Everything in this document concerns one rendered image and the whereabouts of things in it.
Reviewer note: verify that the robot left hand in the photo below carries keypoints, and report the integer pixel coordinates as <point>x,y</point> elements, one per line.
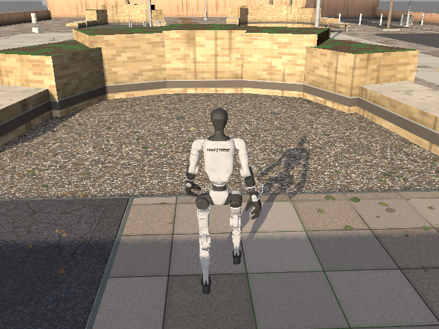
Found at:
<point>194,186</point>

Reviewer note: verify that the robot right foot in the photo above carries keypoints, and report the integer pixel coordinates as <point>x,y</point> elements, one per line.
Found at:
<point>237,258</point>

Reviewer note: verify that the robot left foot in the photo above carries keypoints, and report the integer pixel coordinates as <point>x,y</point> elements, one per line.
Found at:
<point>206,287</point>

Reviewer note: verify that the robot right hand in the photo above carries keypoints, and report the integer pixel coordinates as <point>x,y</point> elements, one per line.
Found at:
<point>257,209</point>

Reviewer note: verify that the robot left upper arm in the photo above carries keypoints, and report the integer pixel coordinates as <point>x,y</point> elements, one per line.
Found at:
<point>195,154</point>

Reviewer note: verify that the robot right forearm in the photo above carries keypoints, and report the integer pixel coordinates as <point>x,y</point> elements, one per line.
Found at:
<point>251,186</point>

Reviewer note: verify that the robot right upper arm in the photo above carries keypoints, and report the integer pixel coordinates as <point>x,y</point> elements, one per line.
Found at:
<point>243,156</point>

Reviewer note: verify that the robot foot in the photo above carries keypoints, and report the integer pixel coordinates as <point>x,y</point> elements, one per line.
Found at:
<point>206,287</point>
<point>237,258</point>

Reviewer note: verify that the robot left forearm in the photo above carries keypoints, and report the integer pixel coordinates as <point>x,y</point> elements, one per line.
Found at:
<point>189,178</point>

